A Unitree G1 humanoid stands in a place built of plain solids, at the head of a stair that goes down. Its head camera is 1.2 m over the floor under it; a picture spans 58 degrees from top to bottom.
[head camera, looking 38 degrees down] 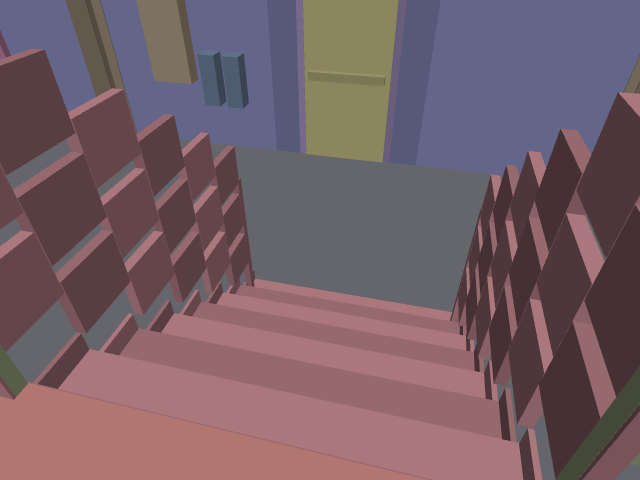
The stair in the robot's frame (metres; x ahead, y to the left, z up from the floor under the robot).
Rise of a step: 0.17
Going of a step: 0.26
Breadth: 1.62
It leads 14 degrees to the right of straight ahead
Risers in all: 8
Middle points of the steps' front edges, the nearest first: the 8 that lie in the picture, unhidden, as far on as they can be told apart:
0.63 0.19 0.00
0.88 0.13 -0.17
1.13 0.07 -0.35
1.39 0.00 -0.52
1.64 -0.06 -0.69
1.89 -0.12 -0.87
2.15 -0.18 -1.04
2.40 -0.24 -1.21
